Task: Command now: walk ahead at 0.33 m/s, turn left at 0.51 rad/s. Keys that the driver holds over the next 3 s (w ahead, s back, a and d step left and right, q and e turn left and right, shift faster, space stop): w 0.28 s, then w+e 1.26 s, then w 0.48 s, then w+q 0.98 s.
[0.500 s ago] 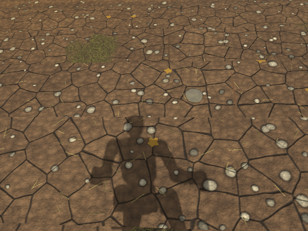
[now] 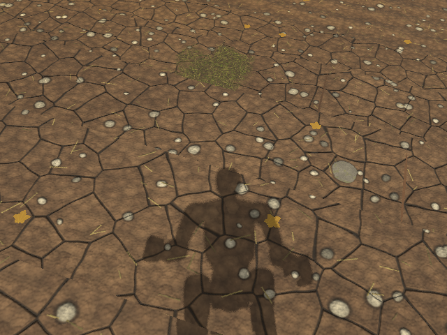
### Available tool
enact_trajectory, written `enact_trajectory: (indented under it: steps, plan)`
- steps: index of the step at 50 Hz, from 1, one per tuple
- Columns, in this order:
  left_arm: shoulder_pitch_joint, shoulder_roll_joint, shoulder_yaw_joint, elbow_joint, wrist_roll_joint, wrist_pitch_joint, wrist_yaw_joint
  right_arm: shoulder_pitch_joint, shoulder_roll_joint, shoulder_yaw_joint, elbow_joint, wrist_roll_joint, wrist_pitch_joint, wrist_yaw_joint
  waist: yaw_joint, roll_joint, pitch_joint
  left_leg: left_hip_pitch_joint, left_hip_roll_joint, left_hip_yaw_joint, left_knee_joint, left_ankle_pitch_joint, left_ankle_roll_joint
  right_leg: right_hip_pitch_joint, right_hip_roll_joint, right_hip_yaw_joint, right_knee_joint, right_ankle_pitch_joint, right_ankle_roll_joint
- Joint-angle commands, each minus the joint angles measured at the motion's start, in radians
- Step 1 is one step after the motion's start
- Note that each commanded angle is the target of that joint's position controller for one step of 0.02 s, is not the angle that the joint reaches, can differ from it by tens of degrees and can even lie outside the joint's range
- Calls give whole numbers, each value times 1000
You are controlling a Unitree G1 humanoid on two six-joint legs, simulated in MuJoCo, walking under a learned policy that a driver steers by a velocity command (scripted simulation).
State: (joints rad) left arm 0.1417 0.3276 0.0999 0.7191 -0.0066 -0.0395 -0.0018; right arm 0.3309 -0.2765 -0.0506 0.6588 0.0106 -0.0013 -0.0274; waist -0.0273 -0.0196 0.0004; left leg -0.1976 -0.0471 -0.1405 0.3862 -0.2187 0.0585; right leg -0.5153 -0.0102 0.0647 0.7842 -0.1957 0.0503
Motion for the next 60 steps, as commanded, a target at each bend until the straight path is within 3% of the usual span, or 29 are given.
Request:
enact_trajectory:
  steps: [1,6,9,10,11,12,13,15,17,22,25,28,30,31,32,33,34,35,36,39,41,43,45,46,48,51,55,57,60]
  plan:
    - [-121,43,-3,-87,-6,-38,-15,-7,-198,-58,-46,7,-22,-5,-30,178,13,22,210,-244,-162,-200,162,-30,12,-10,-148,38,5]
    - [-100,63,-5,-90,-22,-60,-31,25,-189,-49,-18,8,-24,14,-27,170,41,-56,228,-311,-121,-276,159,128,10,-26,-242,3,-39]
    - [65,69,2,-43,-9,-74,-25,19,-116,-23,-17,4,-18,18,63,143,0,-145,151,-271,34,-259,102,378,-8,-23,-327,-13,-92]
    - [209,119,12,-18,7,-78,-19,12,-48,-3,-31,-5,-20,18,114,12,-76,-254,68,-162,320,-272,47,547,-165,168,-378,-121,-148]
    - [290,241,42,14,21,-71,-27,46,-46,-3,-76,25,-36,10,91,-271,-103,-521,-41,-10,632,-370,-5,672,-353,622,-528,-453,-301]
    - [277,175,27,14,-3,-71,-35,34,-138,-25,-60,38,-50,6,99,-194,-13,-659,1,-42,776,-358,-20,649,-385,726,-582,-583,-333]
    - [250,121,10,11,-11,-69,-30,-18,-162,-34,-55,36,-56,9,96,-136,56,-707,38,-47,813,-258,-17,614,-350,609,-565,-518,-306]
    - [197,80,-9,0,5,-60,-23,-60,-139,-31,-48,8,-67,17,71,-83,68,-675,100,17,765,-122,-26,546,-265,441,-575,-310,-279]
    - [186,55,-22,-2,11,-53,-18,-78,-117,-29,-50,-1,-74,24,57,-104,65,-596,131,46,679,-36,-43,470,-202,343,-603,-145,-272]
    - [250,96,-12,40,-10,-33,8,-236,-41,2,-92,-12,-92,35,90,-80,67,-463,90,100,304,155,-95,388,-141,186,-594,170,-258]
    - [306,110,-13,71,-17,-24,16,-333,-42,3,-118,-3,-108,57,116,-73,62,-322,49,117,195,279,-101,318,-142,182,-588,189,-254]
    - [315,111,-11,78,-9,-9,19,-306,-79,-14,-117,0,-118,64,74,-103,19,-188,35,89,178,280,-85,335,-156,208,-526,236,-235]
    - [298,113,-8,72,-19,2,23,-198,-116,-37,-96,6,-115,53,-3,-111,-10,-45,29,102,148,162,-50,340,-147,219,-426,300,-205]
    - [292,110,-11,65,-15,4,23,-76,-155,-58,-67,2,-115,45,-71,-82,-63,110,58,91,112,154,-16,300,-99,193,-268,336,-170]
    - [311,54,-30,35,9,5,24,75,-224,-74,-55,-14,-110,36,-116,60,-226,353,257,-110,107,76,51,186,-28,140,36,108,-133]
    - [486,-76,-62,29,-10,-3,15,99,-257,-77,-33,-9,-97,50,-26,373,-352,570,456,-475,23,-104,209,-105,71,62,374,-389,-87]
    - [452,28,-36,47,-37,-5,13,93,-165,-60,-26,-2,-93,61,-46,316,-273,473,447,-581,-91,-301,217,-223,21,98,491,-343,-91]
    - [337,105,-9,34,-46,2,16,39,-114,-47,-27,-3,-92,61,-54,190,-130,338,411,-429,-109,-271,184,-241,-18,86,529,-238,-89]
    - [286,106,-3,27,-38,12,22,-35,-91,-38,-30,-13,-94,65,-27,121,-61,217,372,-307,-129,-127,171,-200,-50,75,518,-165,-82]
    - [285,53,2,17,-34,46,18,-115,-47,-33,-8,-5,-109,67,40,140,15,56,307,-109,-205,21,155,-118,-116,95,405,-88,-80]
    - [235,17,-5,-11,-14,58,14,-96,-74,-47,22,5,-117,55,36,97,37,54,320,-34,-227,139,171,-143,-121,73,336,-79,-73]
    - [229,12,-3,-17,5,50,5,-53,-121,-64,55,-19,-130,46,31,23,-5,101,352,8,-163,274,204,-174,-117,74,369,51,-62]
    - [172,35,11,-32,-8,45,-2,-45,-126,-64,67,-17,-136,45,27,33,19,112,322,78,-159,224,180,-246,-106,83,307,160,-67]
    - [114,53,21,-46,-28,32,-9,-34,-111,-62,79,-5,-142,30,23,74,57,169,333,76,-155,158,136,-322,-123,146,237,203,-78]
    - [32,54,21,-67,-21,17,-19,-11,-117,-62,95,-2,-135,1,14,80,98,120,298,163,-126,109,99,-313,-96,134,78,373,-74]
    - [-46,5,2,-82,0,6,-57,47,-115,-59,112,-6,-115,-33,-28,61,85,39,302,241,-14,12,76,-188,-68,41,-21,631,-87]
    - [-168,5,-5,-122,-21,35,-90,120,-125,-61,108,-1,-93,-29,-89,68,152,147,360,252,147,-41,32,-293,-69,37,-128,596,-107]
    - [-235,-32,-21,-131,-25,40,-105,191,-91,-48,130,1,-73,-34,-127,62,157,158,385,268,234,-63,11,-279,-75,10,-164,631,-114]
    - [-160,-24,-18,-68,-24,38,-103,146,-123,-49,111,8,-49,-28,-93,50,155,105,374,332,394,67,-46,-78,-71,-46,-303,627,-120]
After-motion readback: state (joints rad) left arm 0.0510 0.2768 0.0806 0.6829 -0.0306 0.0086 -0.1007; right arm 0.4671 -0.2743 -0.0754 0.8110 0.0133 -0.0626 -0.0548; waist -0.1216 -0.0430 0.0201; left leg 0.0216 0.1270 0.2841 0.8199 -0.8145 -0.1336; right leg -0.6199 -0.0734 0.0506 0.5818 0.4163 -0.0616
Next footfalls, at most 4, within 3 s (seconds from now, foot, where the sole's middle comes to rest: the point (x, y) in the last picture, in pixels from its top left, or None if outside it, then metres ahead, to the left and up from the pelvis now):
0.18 right None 0.15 -0.15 -0.79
0.62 left None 0.42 0.11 -0.79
1.26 right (291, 296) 0.69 -0.29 -0.97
1.64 left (268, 221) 1.01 -0.23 -0.97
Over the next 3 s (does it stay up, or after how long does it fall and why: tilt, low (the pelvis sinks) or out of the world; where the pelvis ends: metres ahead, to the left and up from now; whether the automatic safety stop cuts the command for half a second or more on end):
stays up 1.42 -0.61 -0.38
